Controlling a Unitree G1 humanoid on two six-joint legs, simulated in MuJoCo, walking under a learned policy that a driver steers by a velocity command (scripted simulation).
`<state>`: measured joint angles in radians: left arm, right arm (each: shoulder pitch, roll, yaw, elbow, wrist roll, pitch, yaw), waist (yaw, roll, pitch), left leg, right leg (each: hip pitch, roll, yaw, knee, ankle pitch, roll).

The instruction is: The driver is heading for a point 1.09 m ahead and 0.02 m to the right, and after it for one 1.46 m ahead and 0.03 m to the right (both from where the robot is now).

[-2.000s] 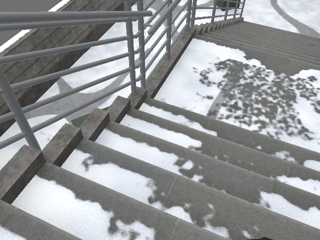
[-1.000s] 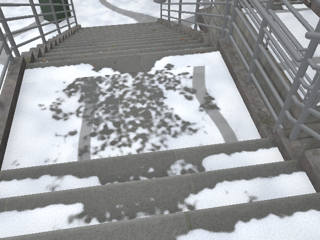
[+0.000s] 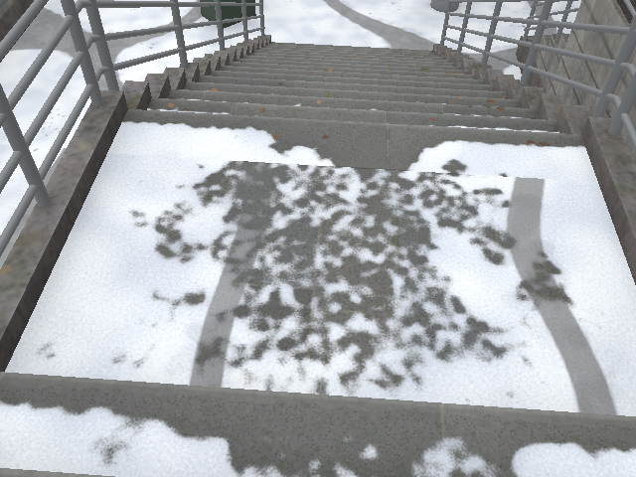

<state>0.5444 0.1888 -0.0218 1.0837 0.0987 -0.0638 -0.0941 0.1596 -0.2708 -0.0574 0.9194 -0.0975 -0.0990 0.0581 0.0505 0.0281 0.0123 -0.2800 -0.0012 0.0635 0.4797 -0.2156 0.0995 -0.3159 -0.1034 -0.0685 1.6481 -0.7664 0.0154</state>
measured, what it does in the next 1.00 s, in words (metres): goes down, turning left: right foot 0.16 m lower, then left foot 0.16 m higher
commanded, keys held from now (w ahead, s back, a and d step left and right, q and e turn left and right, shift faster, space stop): w+q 0.02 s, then q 0.24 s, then no key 0.74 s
